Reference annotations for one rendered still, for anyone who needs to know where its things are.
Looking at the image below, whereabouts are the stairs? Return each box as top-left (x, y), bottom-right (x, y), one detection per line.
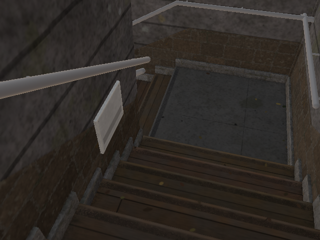
top-left (46, 135), bottom-right (320, 240)
top-left (136, 73), bottom-right (172, 136)

